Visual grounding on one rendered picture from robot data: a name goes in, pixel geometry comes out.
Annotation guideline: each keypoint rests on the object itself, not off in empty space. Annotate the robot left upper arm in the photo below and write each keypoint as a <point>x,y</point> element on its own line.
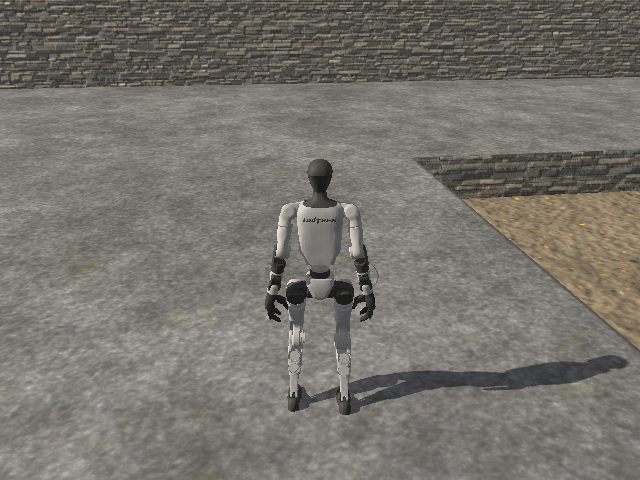
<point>288,212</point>

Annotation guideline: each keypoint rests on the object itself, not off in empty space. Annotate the robot left hand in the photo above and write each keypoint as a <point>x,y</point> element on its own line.
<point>269,305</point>

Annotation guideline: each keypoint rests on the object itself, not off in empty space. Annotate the robot right upper arm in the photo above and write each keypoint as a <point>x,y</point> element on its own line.
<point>351,212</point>

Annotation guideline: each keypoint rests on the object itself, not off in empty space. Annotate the robot right hand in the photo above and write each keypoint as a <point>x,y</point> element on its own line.
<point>370,305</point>

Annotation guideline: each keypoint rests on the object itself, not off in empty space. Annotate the left robot foot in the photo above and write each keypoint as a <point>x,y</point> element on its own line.
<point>293,403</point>

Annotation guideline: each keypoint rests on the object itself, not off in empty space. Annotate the robot left thigh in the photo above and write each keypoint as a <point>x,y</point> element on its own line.
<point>296,300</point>

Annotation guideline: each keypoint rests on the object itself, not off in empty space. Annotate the left robot forearm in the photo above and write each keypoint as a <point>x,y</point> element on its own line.
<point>276,274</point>

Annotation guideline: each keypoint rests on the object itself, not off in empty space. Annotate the right robot forearm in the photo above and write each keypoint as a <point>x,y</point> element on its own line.
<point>363,273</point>

